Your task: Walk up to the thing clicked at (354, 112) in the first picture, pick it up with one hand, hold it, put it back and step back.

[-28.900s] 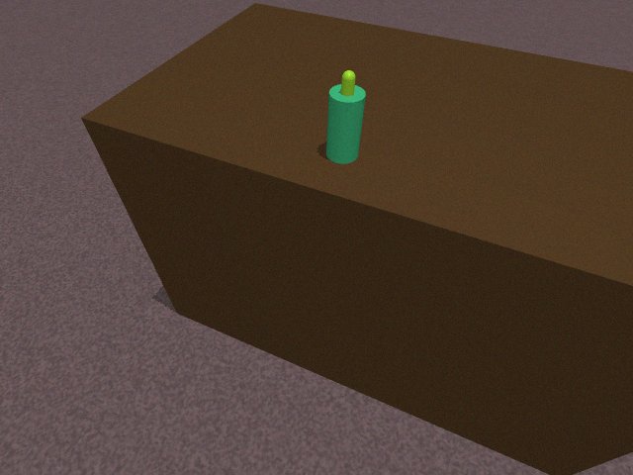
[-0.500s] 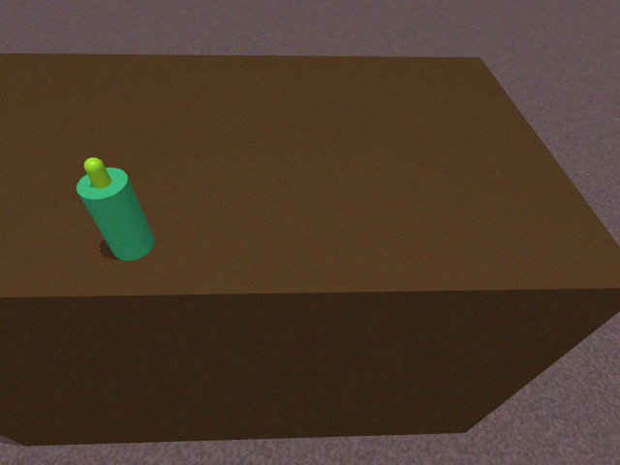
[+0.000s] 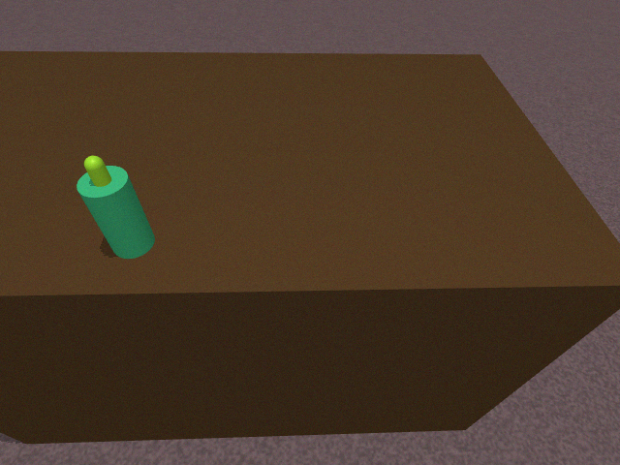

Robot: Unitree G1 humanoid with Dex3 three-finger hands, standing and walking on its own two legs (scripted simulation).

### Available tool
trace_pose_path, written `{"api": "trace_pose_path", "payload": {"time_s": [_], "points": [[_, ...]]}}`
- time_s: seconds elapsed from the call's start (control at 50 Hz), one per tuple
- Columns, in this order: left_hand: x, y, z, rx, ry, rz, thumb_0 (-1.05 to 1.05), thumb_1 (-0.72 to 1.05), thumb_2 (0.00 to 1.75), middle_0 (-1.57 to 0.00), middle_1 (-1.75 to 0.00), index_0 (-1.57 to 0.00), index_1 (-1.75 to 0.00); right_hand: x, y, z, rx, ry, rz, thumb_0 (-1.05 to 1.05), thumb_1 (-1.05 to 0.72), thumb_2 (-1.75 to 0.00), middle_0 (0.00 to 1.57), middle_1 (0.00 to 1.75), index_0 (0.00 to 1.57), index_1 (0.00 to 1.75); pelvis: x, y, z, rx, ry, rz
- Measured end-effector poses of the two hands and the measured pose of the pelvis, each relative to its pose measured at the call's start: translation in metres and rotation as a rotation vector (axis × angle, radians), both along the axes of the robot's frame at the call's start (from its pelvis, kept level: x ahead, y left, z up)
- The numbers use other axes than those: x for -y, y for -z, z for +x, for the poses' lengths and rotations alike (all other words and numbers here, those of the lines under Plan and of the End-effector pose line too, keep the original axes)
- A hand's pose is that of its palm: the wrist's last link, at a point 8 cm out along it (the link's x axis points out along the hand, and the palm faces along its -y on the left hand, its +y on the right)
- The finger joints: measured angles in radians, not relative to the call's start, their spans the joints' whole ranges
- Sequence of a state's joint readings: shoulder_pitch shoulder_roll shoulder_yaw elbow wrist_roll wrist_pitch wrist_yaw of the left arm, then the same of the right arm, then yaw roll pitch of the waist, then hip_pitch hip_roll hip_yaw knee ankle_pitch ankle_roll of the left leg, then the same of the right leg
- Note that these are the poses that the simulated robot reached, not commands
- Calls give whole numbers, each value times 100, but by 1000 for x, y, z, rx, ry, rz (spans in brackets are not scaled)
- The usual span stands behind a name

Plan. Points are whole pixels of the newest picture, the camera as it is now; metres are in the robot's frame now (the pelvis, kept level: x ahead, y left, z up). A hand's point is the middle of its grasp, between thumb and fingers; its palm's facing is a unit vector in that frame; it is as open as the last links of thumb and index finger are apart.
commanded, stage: stand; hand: left
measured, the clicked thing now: (114, 205) +0.42 +0.28 +0.10
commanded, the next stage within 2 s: step back in 0.20 s
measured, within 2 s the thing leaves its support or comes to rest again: neither
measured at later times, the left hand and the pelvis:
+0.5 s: hand out of the picture +0.06 +0.27 -0.17, palm faces -0.06 -0.91 -0.40, open 7.4 cm; pelvis -0.05 +0.01 -0.02, yaw +0 degrees
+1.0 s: hand out of the picture +0.00 +0.30 -0.18, palm faces -0.12 -0.91 -0.39, open 7.4 cm; pelvis -0.13 +0.04 -0.02, yaw -5 degrees
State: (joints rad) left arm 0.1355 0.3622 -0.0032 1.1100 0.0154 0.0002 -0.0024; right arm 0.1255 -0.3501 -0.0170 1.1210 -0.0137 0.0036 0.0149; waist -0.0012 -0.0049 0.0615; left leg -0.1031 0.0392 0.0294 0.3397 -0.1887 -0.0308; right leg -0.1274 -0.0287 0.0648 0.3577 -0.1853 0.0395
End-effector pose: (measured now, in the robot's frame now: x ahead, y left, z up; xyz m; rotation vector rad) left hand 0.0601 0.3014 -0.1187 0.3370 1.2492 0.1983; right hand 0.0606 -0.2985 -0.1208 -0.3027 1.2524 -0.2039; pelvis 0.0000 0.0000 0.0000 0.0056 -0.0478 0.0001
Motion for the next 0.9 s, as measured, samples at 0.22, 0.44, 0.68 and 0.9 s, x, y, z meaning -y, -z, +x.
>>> {"api": "trace_pose_path", "payload": {"time_s": [0.22,0.44,0.68,0.9], "points": [[0,-1,5,15,-5,2,0,90,90,-21,-30,-20,-30,1,0,5,10,3,3,0,-91,-89,20,30,21,30,1,1,1,-1,0,0],[-10,7,-2,40,10,50,0,90,90,-21,-30,-20,-30,25,10,-3,23,7,-47,0,-91,-89,20,30,21,30,4,18,-38,-9,-4,-7],[-43,37,-1,125,60,14,1,90,90,-21,-30,-20,-30,-13,5,-94,-68,4,-124,0,-91,-89,20,30,20,30,-37,33,-85,-22,17,4],[-40,23,-42,69,104,-14,0,90,90,-21,-30,-20,-30,-32,-6,-143,-41,70,-114,0,-90,-89,20,30,21,30,-49,16,-116,-23,56,-15]]}}
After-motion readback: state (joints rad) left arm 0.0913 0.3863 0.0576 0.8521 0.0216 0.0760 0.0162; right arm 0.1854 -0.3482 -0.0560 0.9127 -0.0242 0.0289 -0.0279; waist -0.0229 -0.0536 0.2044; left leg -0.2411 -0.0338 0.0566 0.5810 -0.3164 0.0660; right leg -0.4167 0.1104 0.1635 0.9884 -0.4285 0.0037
